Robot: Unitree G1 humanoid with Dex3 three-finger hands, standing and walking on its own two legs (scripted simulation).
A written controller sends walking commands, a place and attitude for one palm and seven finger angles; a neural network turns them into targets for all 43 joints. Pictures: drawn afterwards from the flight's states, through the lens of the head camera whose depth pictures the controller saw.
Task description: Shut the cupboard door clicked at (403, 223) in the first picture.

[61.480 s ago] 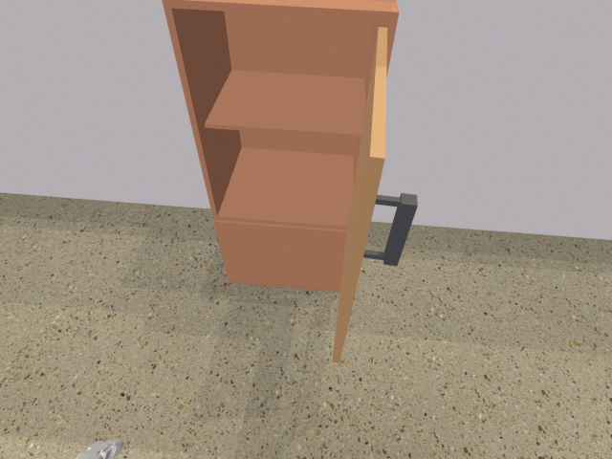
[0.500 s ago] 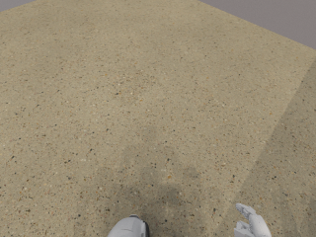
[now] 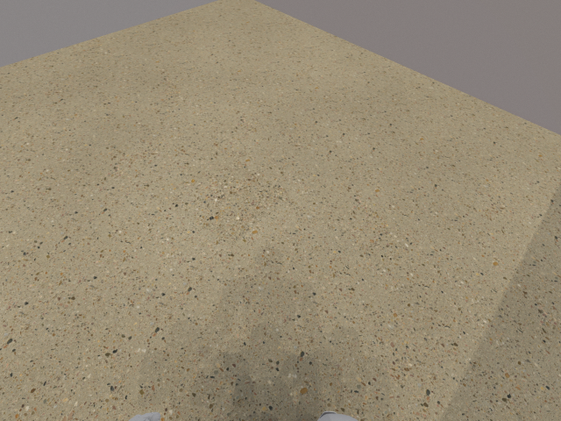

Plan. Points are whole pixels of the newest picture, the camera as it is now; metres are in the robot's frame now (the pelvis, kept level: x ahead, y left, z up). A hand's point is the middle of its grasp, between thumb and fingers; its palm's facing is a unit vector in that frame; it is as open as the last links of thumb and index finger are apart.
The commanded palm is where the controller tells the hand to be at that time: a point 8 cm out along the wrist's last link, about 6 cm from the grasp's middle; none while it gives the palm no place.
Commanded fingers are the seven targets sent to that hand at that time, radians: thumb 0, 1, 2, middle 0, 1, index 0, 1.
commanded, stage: turn to face it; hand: left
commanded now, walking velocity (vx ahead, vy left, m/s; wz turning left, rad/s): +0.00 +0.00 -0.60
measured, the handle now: out of the picture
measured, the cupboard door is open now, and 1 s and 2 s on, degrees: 23 23 23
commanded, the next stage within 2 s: none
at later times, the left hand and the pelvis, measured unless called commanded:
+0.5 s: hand (149, 401) +0.18 +0.22 -0.18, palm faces -0.18 -0.96 -0.22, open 7.3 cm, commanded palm none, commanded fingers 0.00 0.90 0.90 -0.20 -0.30 -0.20 -0.30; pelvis +0.08 +0.03 -0.01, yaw -16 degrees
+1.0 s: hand (217, 331) +0.29 +0.12 -0.15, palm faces -0.54 -0.80 -0.27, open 7.3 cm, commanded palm none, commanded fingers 0.00 0.90 0.90 -0.20 -0.30 -0.20 -0.30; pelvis +0.10 +0.00 +0.00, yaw -35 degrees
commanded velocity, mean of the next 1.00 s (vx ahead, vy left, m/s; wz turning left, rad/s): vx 0.00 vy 0.00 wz -0.60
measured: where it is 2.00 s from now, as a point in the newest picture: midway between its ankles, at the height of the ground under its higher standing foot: outside the picture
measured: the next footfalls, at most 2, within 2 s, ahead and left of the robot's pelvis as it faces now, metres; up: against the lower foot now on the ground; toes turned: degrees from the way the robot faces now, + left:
right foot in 0.06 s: +0.08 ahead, -0.11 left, +0.00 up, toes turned -5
left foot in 0.46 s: +0.19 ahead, +0.13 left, +0.00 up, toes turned -15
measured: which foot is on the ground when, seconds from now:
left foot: down 0.00-0.10, up 0.12-0.44, down 0.46-0.84, up 0.86-1.00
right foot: up 0.00-0.04, down 0.06-0.46, up 0.48-0.82, down 0.84-1.00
